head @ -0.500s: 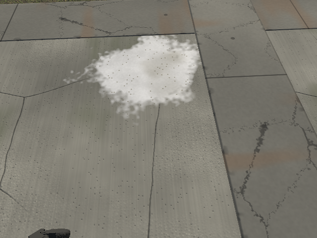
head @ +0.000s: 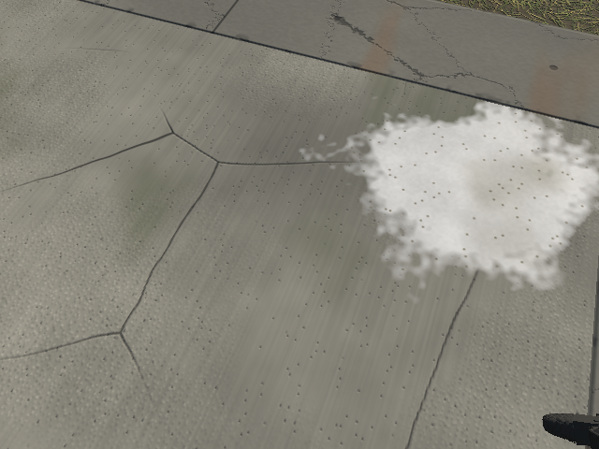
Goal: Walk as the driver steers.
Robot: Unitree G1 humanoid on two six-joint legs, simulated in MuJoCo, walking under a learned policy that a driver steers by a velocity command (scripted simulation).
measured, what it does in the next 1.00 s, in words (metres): walks ahead, turning left: right foot, then left foot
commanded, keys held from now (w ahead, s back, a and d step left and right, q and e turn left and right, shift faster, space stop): w+q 0.48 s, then w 0.50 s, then w+q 0.02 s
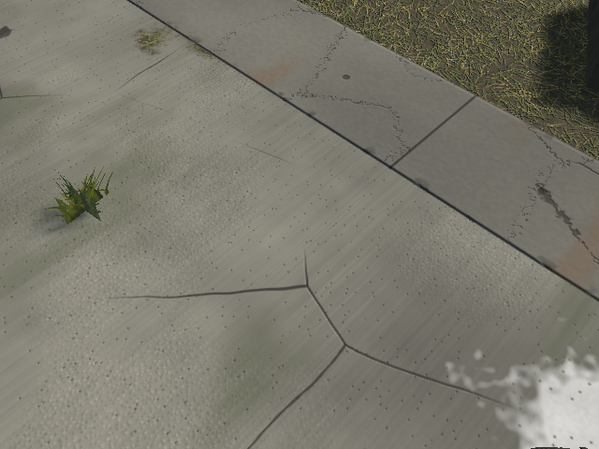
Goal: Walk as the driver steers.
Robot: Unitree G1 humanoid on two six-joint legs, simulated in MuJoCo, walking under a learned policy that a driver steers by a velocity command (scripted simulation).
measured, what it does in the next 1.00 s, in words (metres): walks ahead, turning left: right foot, then left foot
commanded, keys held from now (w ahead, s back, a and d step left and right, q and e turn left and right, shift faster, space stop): w+q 1.00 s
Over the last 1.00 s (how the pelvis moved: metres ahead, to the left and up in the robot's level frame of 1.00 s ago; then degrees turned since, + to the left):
0.52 0.11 0.02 23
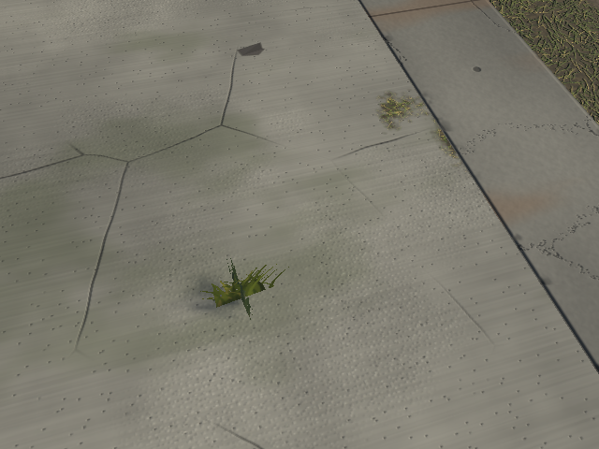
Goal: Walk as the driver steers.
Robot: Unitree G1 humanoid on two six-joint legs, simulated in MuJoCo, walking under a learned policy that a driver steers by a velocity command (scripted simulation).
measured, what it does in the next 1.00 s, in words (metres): walks ahead, turning left: right foot, then left foot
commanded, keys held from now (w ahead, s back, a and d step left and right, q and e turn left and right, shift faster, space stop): w+q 1.00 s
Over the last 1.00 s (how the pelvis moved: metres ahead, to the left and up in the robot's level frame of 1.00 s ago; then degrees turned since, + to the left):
0.50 0.11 -0.01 31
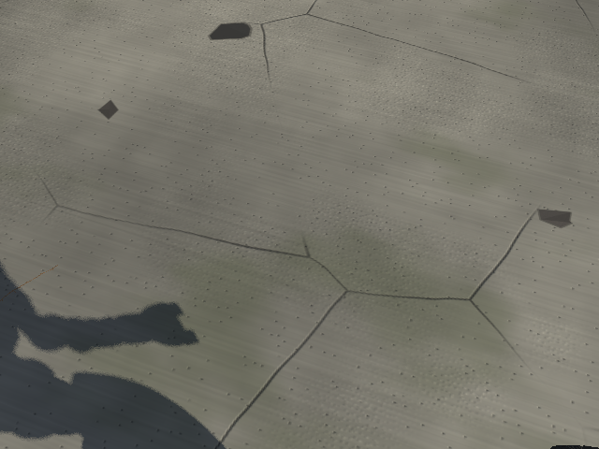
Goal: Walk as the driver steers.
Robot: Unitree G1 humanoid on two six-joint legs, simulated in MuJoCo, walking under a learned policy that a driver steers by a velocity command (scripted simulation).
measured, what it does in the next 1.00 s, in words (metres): walks ahead, turning left: right foot, then left foot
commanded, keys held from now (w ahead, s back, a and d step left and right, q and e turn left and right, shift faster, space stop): w+q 0.30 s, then q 0.34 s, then no key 0.36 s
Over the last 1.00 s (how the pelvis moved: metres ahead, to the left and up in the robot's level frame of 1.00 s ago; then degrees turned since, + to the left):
0.51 0.13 0.00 36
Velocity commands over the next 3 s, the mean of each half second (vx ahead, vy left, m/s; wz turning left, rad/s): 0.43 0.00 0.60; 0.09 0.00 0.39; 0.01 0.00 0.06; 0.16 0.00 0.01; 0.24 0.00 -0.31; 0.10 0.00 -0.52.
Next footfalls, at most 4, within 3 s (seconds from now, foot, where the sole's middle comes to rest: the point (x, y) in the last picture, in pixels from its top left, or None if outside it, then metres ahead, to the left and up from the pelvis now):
0.38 right None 0.42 -0.11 -0.76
0.82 left None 0.36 0.15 -0.76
1.14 right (351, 436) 0.45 -0.08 -0.76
2.34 right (260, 303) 0.76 0.13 -0.76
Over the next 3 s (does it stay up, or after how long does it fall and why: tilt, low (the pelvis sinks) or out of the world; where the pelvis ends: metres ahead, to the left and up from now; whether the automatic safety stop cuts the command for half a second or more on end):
stays up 0.69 0.23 0.02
